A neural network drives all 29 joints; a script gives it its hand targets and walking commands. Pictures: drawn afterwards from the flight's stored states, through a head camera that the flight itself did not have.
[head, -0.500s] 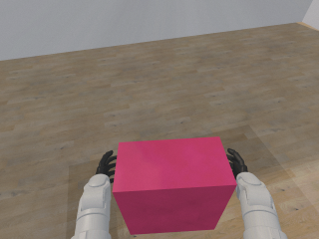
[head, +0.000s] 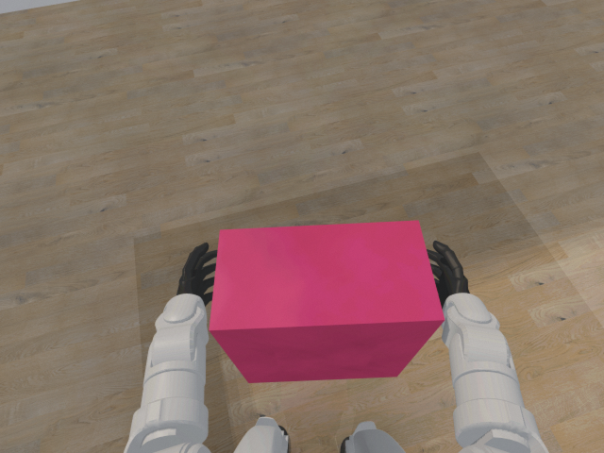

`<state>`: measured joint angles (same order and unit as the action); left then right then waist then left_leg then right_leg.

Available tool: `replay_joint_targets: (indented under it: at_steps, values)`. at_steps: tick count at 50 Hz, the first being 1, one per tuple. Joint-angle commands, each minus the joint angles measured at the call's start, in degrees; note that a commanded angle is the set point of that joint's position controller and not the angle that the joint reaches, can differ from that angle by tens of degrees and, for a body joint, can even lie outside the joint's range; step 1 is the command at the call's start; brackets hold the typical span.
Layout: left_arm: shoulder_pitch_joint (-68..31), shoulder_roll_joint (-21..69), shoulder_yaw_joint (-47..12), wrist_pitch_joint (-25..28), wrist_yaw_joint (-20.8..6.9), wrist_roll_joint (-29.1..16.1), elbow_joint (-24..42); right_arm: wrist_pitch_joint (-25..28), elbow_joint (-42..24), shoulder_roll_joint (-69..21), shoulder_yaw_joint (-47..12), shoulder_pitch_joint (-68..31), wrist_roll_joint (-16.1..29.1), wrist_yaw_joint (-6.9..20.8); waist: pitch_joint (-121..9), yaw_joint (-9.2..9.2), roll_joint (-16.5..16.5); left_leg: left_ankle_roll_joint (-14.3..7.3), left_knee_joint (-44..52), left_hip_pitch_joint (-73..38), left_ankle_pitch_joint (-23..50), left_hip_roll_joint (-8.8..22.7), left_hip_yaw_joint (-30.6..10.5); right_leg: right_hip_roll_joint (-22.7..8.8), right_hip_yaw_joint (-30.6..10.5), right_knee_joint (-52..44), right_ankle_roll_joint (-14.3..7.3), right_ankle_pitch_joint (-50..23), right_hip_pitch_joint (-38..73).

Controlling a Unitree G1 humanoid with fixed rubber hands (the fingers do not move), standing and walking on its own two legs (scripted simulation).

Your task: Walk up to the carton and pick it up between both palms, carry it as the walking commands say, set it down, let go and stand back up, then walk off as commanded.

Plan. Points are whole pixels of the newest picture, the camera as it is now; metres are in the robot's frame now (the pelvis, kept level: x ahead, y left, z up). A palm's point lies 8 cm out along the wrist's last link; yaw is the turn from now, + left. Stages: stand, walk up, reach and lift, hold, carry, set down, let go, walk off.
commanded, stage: set down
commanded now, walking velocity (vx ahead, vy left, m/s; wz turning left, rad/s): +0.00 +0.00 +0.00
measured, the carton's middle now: (321, 313) +0.34 +0.00 -0.12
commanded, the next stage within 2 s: none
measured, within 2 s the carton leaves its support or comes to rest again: neither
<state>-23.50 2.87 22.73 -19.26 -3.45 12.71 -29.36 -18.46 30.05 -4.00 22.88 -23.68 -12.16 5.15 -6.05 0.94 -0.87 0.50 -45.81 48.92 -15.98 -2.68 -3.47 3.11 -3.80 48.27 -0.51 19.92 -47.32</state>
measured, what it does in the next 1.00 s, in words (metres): lowers itself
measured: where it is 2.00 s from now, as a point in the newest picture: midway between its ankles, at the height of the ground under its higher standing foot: outside the picture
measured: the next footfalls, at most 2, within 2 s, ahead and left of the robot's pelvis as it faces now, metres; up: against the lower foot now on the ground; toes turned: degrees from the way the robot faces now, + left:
none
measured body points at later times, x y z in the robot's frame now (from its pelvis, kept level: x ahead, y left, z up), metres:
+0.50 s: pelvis -0.02 +0.01 -0.07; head +0.17 +0.01 +0.34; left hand +0.39 +0.18 -0.15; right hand +0.37 -0.19 -0.14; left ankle +0.05 +0.12 -0.69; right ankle +0.02 -0.11 -0.69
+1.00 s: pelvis -0.04 +0.01 -0.15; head +0.19 +0.01 +0.23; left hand +0.41 +0.18 -0.24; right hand +0.40 -0.19 -0.23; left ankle +0.05 +0.12 -0.69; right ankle +0.02 -0.11 -0.69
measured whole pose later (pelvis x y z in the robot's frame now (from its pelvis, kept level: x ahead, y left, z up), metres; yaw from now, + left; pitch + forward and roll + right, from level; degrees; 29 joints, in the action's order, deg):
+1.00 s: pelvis -0.04 +0.01 -0.15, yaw -1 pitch +43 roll -1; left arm -44.0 -2.7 21.9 -16.9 1.1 7.0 -36.7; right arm -16.2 36.7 2.9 24.2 -43.2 -5.2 2.1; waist -13.9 1.8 0.7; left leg 1.3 -83.1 101.4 -24.8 -5.4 -4.4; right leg 5.7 -3.3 84.5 1.5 28.9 -98.8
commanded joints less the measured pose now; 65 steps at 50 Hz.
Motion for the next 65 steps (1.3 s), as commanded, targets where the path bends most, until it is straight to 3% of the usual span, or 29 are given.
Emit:
replay_joint_targets:
  at_steps: [1, 10, 26, 39, 53, 65]
  values:
    - [-31.41, 48.73, -30.36, 1.67, -12.43, -5.73, -0.20, 0.80, 0.82, -50.52, -30.47, -30.43, 5.96, 10.06, -31.02, 0.09, 0.35, -1.13, -0.06, -15.43, 8.55, -3.69, 0.38, 2.16, -1.36, -4.26, 1.10, -11.11, 6.69]
    - [-38.22, 50.05, -28.72, 1.18, -13.45, -6.27, -3.20, 0.42, 2.44, -51.58, -29.10, -38.38, 6.82, 10.86, -37.46, 0.51, 1.21, -1.11, -5.74, -8.09, 5.28, -3.77, 1.02, 3.13, 0.29, 1.80, 1.03, -7.34, -1.16]
    - [-42.85, 50.54, -30.65, 2.39, -10.90, -8.83, -3.49, 1.69, 2.08, -49.67, -30.54, -43.35, 10.28, 12.06, -50.71, 1.40, 2.91, 0.05, -17.68, 2.31, 11.45, -4.71, 1.47, 4.61, 2.79, 14.33, 1.25, -12.24, -14.90]
    - [-47.54, 49.32, -33.50, 3.55, -8.34, -11.46, -3.06, 2.71, 1.99, -47.23, -32.21, -47.57, 12.99, 10.78, -56.83, 1.71, 3.03, 0.93, -26.45, 10.55, 11.14, -5.44, 2.39, 5.21, 4.05, 22.70, 2.02, -11.65, -24.03]
    - [-56.56, 47.51, -31.30, 3.56, -7.01, -11.98, -6.30, 2.85, 4.99, -45.28, -29.46, -56.67, 13.71, 9.28, -58.34, 1.50, 3.13, 1.28, -34.20, 19.78, 4.64, -5.82, 3.67, 5.40, 5.14, 30.43, 2.17, -4.98, -33.24]
    - [-63.60, 45.18, -30.25, 3.78, -6.81, -13.02, -7.96, 3.03, 4.74, -43.82, -28.69, -63.85, 14.21, 7.97, -61.58, 1.31, 2.88, 1.38, -40.92, 26.78, 3.39, -5.87, 4.86, 5.41, 5.96, 36.70, 2.32, -4.01, -38.15]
